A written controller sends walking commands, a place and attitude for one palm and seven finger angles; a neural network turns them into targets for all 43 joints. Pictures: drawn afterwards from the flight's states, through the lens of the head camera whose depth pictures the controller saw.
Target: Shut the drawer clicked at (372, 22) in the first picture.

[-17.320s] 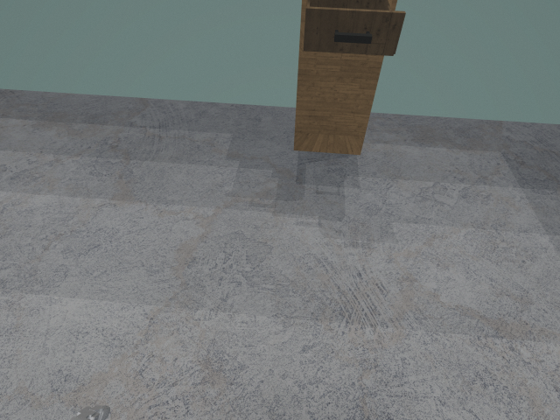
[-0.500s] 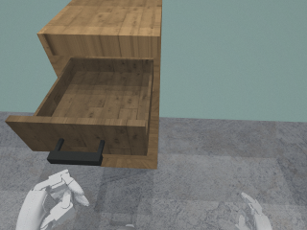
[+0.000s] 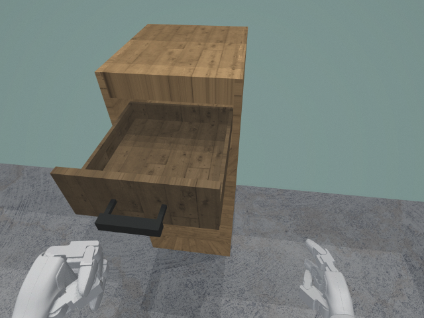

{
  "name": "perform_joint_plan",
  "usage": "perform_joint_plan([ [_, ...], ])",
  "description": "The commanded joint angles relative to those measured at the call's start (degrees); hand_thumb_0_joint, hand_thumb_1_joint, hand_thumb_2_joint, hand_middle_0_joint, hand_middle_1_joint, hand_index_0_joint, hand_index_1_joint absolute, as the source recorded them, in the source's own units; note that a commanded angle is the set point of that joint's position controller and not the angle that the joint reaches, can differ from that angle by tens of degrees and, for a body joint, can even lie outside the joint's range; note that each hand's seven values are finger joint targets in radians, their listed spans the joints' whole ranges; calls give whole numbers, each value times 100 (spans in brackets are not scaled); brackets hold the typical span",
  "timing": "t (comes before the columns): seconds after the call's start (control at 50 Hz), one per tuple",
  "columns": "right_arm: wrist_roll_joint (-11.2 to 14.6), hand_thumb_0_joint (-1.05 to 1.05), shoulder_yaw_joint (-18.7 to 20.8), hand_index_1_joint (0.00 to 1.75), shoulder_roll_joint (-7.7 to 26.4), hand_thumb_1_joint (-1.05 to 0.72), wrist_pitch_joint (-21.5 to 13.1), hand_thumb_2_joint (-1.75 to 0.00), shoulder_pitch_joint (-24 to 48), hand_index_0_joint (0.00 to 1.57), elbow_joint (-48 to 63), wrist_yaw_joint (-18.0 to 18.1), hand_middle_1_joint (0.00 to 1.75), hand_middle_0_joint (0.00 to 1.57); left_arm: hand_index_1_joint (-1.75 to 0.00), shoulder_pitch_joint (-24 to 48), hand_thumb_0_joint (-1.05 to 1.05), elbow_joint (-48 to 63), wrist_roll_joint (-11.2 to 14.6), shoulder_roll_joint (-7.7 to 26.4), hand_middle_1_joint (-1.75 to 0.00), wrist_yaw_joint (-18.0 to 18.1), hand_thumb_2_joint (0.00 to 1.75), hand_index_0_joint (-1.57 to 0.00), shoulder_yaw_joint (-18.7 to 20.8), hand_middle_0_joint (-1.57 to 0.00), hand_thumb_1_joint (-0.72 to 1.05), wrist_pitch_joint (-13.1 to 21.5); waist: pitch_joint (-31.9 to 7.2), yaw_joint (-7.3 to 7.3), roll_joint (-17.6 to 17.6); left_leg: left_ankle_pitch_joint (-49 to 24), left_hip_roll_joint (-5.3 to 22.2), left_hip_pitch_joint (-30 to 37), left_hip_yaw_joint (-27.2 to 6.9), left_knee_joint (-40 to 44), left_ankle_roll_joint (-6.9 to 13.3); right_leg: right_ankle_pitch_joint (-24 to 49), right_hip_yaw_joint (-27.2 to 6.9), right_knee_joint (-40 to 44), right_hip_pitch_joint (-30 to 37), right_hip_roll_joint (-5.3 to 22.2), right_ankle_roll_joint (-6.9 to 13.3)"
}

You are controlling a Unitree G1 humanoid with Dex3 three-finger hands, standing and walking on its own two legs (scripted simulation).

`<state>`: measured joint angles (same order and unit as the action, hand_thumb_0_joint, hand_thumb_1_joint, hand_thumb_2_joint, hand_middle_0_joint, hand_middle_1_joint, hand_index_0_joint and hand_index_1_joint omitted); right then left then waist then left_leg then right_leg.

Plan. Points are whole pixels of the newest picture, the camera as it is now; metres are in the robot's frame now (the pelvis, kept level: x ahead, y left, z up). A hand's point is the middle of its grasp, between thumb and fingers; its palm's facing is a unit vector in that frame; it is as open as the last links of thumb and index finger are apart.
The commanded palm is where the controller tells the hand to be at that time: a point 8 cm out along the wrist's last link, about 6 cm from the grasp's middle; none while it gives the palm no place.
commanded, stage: raise the hand and make a fist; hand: left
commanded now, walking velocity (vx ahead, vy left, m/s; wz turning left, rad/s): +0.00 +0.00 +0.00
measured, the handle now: (133, 215) +0.30 +0.20 +0.04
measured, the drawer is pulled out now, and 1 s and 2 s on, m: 0.30 0.30 0.30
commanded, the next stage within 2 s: bring the fist close to the handle in 0.42 s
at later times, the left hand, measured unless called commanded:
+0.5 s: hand (91, 285) +0.13 +0.18 +0.13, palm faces +0.05 -0.99 -0.14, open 3.3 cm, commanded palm +0.07 +0.24 +0.14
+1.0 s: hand (109, 278) +0.16 +0.18 +0.09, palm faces +0.02 -1.00 -0.07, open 3.3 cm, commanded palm +0.13 +0.24 +0.09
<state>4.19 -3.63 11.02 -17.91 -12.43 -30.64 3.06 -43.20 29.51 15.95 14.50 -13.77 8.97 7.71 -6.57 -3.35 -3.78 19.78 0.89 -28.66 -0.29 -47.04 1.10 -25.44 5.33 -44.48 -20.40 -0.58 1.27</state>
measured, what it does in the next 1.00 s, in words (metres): stands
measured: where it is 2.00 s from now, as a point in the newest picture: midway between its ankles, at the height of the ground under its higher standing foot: outside the picture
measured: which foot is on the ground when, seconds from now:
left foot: down 0.00-1.00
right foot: down 0.00-1.00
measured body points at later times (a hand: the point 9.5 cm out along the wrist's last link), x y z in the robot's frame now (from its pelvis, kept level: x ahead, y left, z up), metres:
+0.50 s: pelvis +0.00 -0.02 +0.01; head -0.04 -0.04 +0.46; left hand +0.12 +0.23 +0.14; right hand +0.20 -0.24 -0.03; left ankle +0.05 +0.10 -0.71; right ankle -0.02 -0.11 -0.71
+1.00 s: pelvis +0.00 -0.01 +0.00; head -0.01 -0.02 +0.45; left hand +0.15 +0.23 +0.10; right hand +0.20 -0.23 -0.05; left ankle +0.05 +0.10 -0.71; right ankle -0.02 -0.11 -0.71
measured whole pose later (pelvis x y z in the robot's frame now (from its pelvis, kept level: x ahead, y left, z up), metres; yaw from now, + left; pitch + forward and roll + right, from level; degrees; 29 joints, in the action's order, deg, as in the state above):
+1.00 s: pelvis +0.00 -0.01 +0.00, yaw +0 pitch +3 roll -1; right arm 3.3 -1.1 12.9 -21.2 -12.4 -35.0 3.8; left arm -35.8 15.1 16.7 12.8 -17.2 10.7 13.6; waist -4.7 -2.0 -2.9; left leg 19.0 1.2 -30.1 -0.5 -46.3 0.4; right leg -25.2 5.4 -44.6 -22.3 -0.9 2.0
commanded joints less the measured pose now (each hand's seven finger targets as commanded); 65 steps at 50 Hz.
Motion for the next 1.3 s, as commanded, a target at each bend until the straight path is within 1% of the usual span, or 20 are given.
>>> perform_joint_plan([
  [0.0, 48, 0, 305, 30, 672, -90, -575, -90, 839, 20, 981, 65, 30, 20, -160, 29, 0, 1436, 174, 618, -160, 26, 90, -140, 540, -140, 90, 238, 121, 2, -24, -182, 9, 863, -308, 1075, 48, 557, 12, 1018, -579, -121, 1],
  [0.04, 57, 0, 316, 30, 686, -90, -621, -90, 851, 20, 931, 85, 30, 20, -160, -104, 0, 1160, 240, 510, -160, -21, 90, -140, 514, -140, 90, 185, 249, 8, 258, -196, -11, 809, -276, 1062, 57, 567, -46, 1125, -590, -123, -26],
  [0.08, 72, 0, 324, 30, 702, -90, -661, -90, 857, 20, 870, 94, 30, 20, -160, -81, 0, 1036, 242, 495, -160, -58, 90, -140, 499, -140, 90, 173, 406, 19, 169, -118, -31, 803, -238, 1072, 51, 457, -102, 1240, -610, -115, -24],
  [0.12, 64, 0, 340, 30, 719, -90, -720, -90, 845, 20, 886, 117, 30, 20, -160, -16, 0, 1090, 256, 594, -160, -71, 90, -140, 559, -140, 90, 210, 304, 11, 291, -105, -42, 801, -227, 1049, 65, 369, -170, 1285, -579, -91, -39],
  [0.16, 45, 0, 358, 30, 713, -90, -773, -90, 863, 20, 815, 122, 30, 20, -160, 2, 0, 1136, 229, 722, -160, -35, 90, -140, 717, -140, 90, 293, 279, -32, 84, -197, -65, 855, -201, 1012, 60, 399, -221, 1339, -503, -78, -15],
  [0.22, 50, 0, 378, 30, 705, -90, -836, -90, 818, 20, 782, 125, 30, 20, -160, -23, 0, 1084, 278, 759, -160, -54, 90, -140, 828, -140, 90, 430, 232, -33, 147, -284, -73, 872, -161, 973, 58, 426, -268, 1360, -474, -55, -21],
  [0.36, 74, 0, 389, 30, 737, -90, -1026, -90, 882, 20, 636, 186, 30, 20, -160, 227, 0, 710, 417, 849, -160, -248, 90, -140, 974, -140, 90, 549, 419, -28, 8, -331, -105, 873, -137, 840, 61, 368, -548, 1636, -479, 17, -34],
  [0.4, 85, 0, 406, 30, 734, -90, -1048, -90, 858, 20, 605, 224, 30, 20, -160, 277, 0, 496, 478, 917, -160, -318, 90, -140, 1099, -140, 90, 516, 469, -17, 409, -328, -90, 831, -160, 854, 62, 327, -593, 1703, -493, 30, -68],
  [0.46, 90, 0, 394, 30, 732, -90, -1093, -90, 924, 20, 528, 266, 30, 20, -160, 403, 0, 356, 521, 1058, -160, -421, 90, -140, 1316, -140, 90, 480, 486, -59, 123, -451, -103, 891, -141, 812, 58, 471, -717, 1789, -415, 57, -73],
  [0.5, 92, 0, 393, 30, 740, -90, -1108, -90, 901, 20, 517, 277, 30, 20, -160, 433, 0, 300, 586, 1048, -160, -496, 90, -140, 1374, -140, 90, 483, 383, -52, 186, -560, -101, 943, -154, 845, 58, 692, -698, 1742, -343, 63, -93],
  [0.56, 67, 0, 388, 30, 785, -90, -1140, -90, 876, 20, 468, 254, 30, 20, -160, 465, 0, 55, 617, 840, -160, -618, 90, -140, 1194, -140, 90, 485, 329, -19, 206, -735, -123, 964, -154, 847, 65, 1180, -616, 1606, -302, 29, -117],
  [0.6, 58, 0, 403, 30, 815, -90, -1117, -90, 805, 20, 446, 251, 30, 20, -160, 597, 0, -135, 629, 818, -160, -681, 90, -140, 1139, -140, 90, 509, 365, 36, 486, -706, -119, 861, -171, 854, 59, 1255, -609, 1549, -368, 25, -153],
  [0.68, 11, 0, 446, 30, 801, -90, -1056, -90, 763, 20, 437, 197, 30, 20, -160, 513, 0, -136, 504, 885, -160, -672, 90, -140, 1222, -140, 90, 651, 84, -18, 45, -931, -147, 917, -115, 815, 62, 1531, -540, 1348, -285, 16, -100],
  [0.7, -5, 0, 442, 30, 805, -90, -1036, -90, 738, 20, 480, 175, 30, 20, -160, 572, 0, -33, 484, 769, -160, -667, 90, -140, 1055, -140, 90, 712, 30, 23, 147, -977, -148, 951, -120, 826, 78, 1596, -456, 1271, -322, 2, -93],
  [0.84, -66, 0, 494, 30, 826, -90, -858, -90, 681, 20, 510, 97, 30, 20, -160, 708, 0, -137, 303, 522, -160, -463, 90, -140, 706, -140, 90, 905, 9, 104, 91, -777, -126, 787, -140, 789, 75, 1253, -224, 988, -614, -63, -44],
  [1.02, -125, 0, 524, 30, 855, -90, -537, -90, 599, 20, 551, 92, 30, 20, -160, 1229, 0, -398, 137, 519, -160, -194, 90, -140, 570, -140, 90, 1036, -114, 253, 197, -315, -101, 419, -191, 615, 77, 556, -233, 804, -984, -41, -48],
  [1.12, -158, 0, 520, 30, 878, -90, -429, -90, 554, 20, 567, 65, 30, 20, -160, 1454, 0, -556, 89, 393, -160, -117, 90, -140, 394, -140, 90, 1098, -215, 302, 62, -220, -92, 285, -236, 522, 64, 452, -182, 601, -1143, -39, -36],
  [1.18, -178, 0, 542, 30, 874, -90, -359, -90, 512, 20, 600, 52, 30, 20, -160, 1441, 0, -708, 5, 346, -160, -7, 90, -140, 314, -140, 90, 1125, -301, 315, 256, -142, -80, 177, -253, 466, 68, 357, -174, 506, -1249, -39, -45],
  [1.26, -202, 0, 566, 30, 891, -90, -220, -90, 491, 20, 600, 56, 30, 20, -160, 1535, 0, -878, -40, 487, -160, 105, 90, -140, 476, -140, 90, 1186, -404, 294, 260, -254, -75, -2, -221, 313, 66, 463, -200, 362, -1285, -37, -40],
  [1.28, -201, 0, 558, 30, 881, -90, -183, -90, 454, 20, 650, 44, 30, 20, -160, 1513, 0, -899, -45, 369, -160, 106, 90, -140, 357, -140, 90, 1200, -426, 317, 225, -238, -70, -2, -218, 303, 57, 458, -168, 302, -1350, -35, -42],
])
